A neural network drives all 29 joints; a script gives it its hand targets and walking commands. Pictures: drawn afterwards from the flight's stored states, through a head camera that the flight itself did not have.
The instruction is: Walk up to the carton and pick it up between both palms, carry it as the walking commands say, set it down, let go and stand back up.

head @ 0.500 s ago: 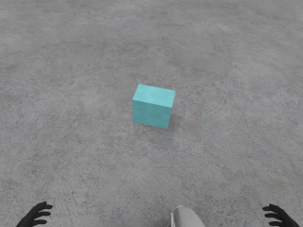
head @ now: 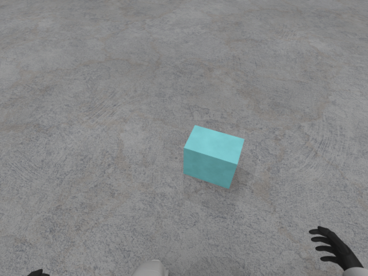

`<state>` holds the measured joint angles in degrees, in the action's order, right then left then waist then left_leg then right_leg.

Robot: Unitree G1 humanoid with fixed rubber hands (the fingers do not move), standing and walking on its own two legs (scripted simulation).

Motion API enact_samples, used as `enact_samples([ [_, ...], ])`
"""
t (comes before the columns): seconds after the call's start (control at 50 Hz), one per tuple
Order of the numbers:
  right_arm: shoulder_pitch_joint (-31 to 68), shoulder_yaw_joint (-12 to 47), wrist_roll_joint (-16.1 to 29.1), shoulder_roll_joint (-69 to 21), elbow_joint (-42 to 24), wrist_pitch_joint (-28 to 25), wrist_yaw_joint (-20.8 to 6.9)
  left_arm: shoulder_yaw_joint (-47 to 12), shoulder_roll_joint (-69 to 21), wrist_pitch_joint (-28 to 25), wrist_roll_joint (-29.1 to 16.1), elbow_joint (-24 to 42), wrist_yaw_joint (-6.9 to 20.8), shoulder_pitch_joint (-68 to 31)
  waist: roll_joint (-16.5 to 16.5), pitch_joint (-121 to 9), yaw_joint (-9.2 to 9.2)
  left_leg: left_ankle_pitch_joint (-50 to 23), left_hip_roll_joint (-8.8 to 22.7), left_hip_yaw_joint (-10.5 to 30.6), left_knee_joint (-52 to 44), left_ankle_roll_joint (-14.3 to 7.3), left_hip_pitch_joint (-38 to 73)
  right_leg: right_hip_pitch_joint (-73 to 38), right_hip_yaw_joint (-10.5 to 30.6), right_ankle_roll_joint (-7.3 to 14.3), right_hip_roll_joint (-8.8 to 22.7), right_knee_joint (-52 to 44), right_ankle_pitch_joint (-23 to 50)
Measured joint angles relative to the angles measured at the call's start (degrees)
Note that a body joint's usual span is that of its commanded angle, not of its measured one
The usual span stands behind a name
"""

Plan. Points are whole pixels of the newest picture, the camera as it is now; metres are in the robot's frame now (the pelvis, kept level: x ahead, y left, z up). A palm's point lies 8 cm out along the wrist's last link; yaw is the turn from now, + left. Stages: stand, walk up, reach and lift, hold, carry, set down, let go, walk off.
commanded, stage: walk up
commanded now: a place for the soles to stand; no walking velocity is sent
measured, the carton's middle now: (212, 157) +0.84 -0.11 -0.62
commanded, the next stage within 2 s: none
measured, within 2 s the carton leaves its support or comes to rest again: neither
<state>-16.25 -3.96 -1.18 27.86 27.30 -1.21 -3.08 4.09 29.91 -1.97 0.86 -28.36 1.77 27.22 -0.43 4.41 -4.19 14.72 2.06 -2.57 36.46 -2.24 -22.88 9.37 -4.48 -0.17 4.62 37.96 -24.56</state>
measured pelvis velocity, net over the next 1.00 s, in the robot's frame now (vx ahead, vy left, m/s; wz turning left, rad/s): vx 0.26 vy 0.01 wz -0.02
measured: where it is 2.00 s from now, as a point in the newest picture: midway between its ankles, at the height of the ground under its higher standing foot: (193, 236)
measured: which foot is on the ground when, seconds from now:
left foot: down 0.00-0.36, up 0.38-0.62, down 0.64-1.00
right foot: down 0.00-0.02, up 0.04-0.32, down 0.34-1.00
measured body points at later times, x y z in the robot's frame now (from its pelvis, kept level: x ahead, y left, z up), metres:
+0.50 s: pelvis +0.18 -0.02 +0.00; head +0.19 -0.04 +0.45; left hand +0.33 +0.31 -0.03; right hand +0.28 -0.36 -0.08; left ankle +0.17 +0.12 -0.67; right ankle +0.23 -0.14 -0.72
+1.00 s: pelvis +0.26 +0.01 +0.02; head +0.27 +0.01 +0.47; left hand +0.39 +0.34 -0.07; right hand +0.44 -0.32 -0.05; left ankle +0.29 +0.13 -0.72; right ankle +0.23 -0.14 -0.72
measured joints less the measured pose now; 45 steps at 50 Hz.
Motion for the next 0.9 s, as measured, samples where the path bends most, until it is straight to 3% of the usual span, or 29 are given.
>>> enact_samples([
  [0.02, 0.34, -0.29, -0.1, 0.51, -0.35, -0.36, 0.36, 0.03, 0.02, 0.12, -0.17, -0.15, 0.03, 0.42, 0.5, -0.01, 0.15, -2.2, -0.63, -0.18, 0.21, -0.25, 0.31, 1.08, 0.33, 0.58, 0.74, 4.06, -2.08],
  [0.06, 0.91, -0.52, -0.09, 0.59, -0.41, -0.73, 1.49, 0.02, -0.6, 0.95, -0.52, -0.93, -0.23, -0.36, 1.46, 0.41, 0.89, -1.33, -1.2, -0.47, 4.42, -0.15, -0.28, 5.71, 4.28, 1.21, -0.68, 16.88, -5.65],
  [0.12, -0.11, 0.03, 0.01, -0.19, 0.31, -0.79, 2.7, -0.46, -1.28, 1.66, -1.1, -1.32, -0.5, -2.73, 3.07, 1.01, 1.94, 1.4, -1.11, -0.88, 3.86, 0.09, 2.86, 12.24, 7.17, 1.25, -2.89, 27.66, -3.73],
  [0.18, -2.23, 0.21, 0.1, -0.34, 0.85, -0.78, 2.79, -0.91, -1.91, 1.69, -0.81, -1.66, -0.14, -4.49, 3.68, 0.66, 3.53, 1.52, -0.71, -1.37, 0.27, 0.56, 6.55, 16.32, 6.29, 0.8, -2.18, 23.8, -0.8],
  [0.26, -5.45, -0.12, -0.03, 0.51, 1.13, -0.81, 2.11, -0.8, -2.63, 1.54, -0.19, -1.28, 0.71, -6.59, 2.5, 0.35, 5.86, 3.0, 0.33, -1.69, -2.24, 1.04, 10.22, 17.49, 3.44, 0.9, -0.94, 11.36, 3.68],
  [0.34, -8.13, -0.29, 0.13, 1.47, 2.0, -0.12, 1.25, -0.27, -1.9, 0.86, 0.04, -0.06, 0.63, -8.3, 0.9, -0.15, 7.45, 7.92, 1.65, -1.25, 1.25, 1.95, 11.68, 13.01, 2.03, 1.61, -2.22, -0.34, 8.51],
  [0.38, -8.77, -0.33, 0.13, 1.32, 2.85, 0.27, 1.14, 0.03, -0.99, 0.34, 0.07, 0.72, -0.4, -9.18, 0.0, -0.23, 7.15, 12.7, 2.05, 0.34, 9.01, 1.45, 9.51, 12.88, 1.59, 1.5, -3.03, 0.85, 12.37],
  [0.42, -8.07, -0.08, 0.17, 0.91, 3.31, 1.21, 1.47, 0.01, -1.06, 0.06, -0.18, 1.18, -1.53, -9.63, -0.95, 0.26, 6.79, 16.0, 0.06, 3.86, 20.31, 1.33, 5.14, 12.75, 1.05, 1.67, -2.97, 3.66, 9.54],
  [0.48, -6.3, 0.2, 0.43, 0.56, 3.27, 1.51, 1.82, -0.41, -1.65, -0.3, -0.07, 1.18, -2.49, -8.9, -2.35, 1.04, 5.68, 14.02, -1.47, 5.79, 27.09, 1.71, -0.01, 9.93, 0.63, 1.36, -2.51, 2.22, 7.5],
  [0.56, -3.43, 0.8, 0.77, -0.31, 4.22, 1.71, 1.76, -0.95, -1.34, -0.11, -0.15, 0.55, -2.6, -8.03, -1.97, 1.73, 3.16, 10.69, -0.12, 3.67, 15.85, 2.17, -1.09, 6.93, 0.98, 0.36, -1.37, 0.13, 6.9],
  [0.62, -0.3, 1.22, 1.2, -0.13, 5.36, 1.87, 2.09, -1.57, -0.91, 0.41, -1.17, -0.34, -2.27, -7.75, -1.31, 2.32, 2.07, 1.06, 0.07, 2.54, 3.27, 1.06, 2.24, 6.63, 1.55, -0.72, -0.65, 2.53, 4.49],
  [0.64, 0.78, 1.2, 1.25, 0.12, 5.93, 1.8, 2.28, -1.82, -0.97, 0.6, -1.5, -0.93, -2.11, -7.84, -1.32, 2.25, 2.08, -1.62, 0.13, 2.84, 1.34, 2.0, 2.98, 6.82, 1.54, -1.18, -0.54, 3.85, 3.35],
  [0.68, 3.44, 1.51, 1.63, -0.11, 7.61, 1.86, 2.53, -2.32, -1.66, 1.28, -2.22, -2.92, -2.15, -8.64, -0.78, 2.21, 1.99, -0.29, -0.04, 2.81, 3.1, 3.47, 2.96, 6.05, 1.63, -1.68, -0.26, 4.22, 2.32],
  [0.76, 8.78, 2.44, 2.48, -1.26, 10.96, 1.71, 2.34, -3.63, -3.0, 1.27, -2.53, -7.83, -2.16, -10.57, -0.25, 1.26, 2.39, 1.45, 0.38, 3.08, 1.75, 4.06, 4.91, 2.66, 1.14, -2.25, -0.77, -0.32, 3.29],
  [0.9, 14.21, 3.15, 2.92, -1.88, 17.46, 1.2, 2.18, -4.01, -3.39, 0.36, -2.6, -14.75, -1.98, -15.89, 0.65, 0.05, 2.42, -0.54, 0.04, 2.39, -4.48, 3.13, 8.38, -1.13, 1.3, -2.61, -0.62, -7.81, 6.21],
])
